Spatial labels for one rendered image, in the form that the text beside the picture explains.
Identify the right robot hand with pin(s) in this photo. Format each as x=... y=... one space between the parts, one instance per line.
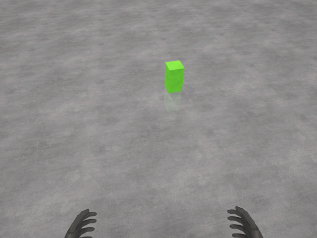
x=249 y=227

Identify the left robot hand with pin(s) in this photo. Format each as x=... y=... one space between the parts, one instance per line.
x=75 y=230

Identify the carton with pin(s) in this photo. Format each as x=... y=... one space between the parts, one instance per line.
x=174 y=73

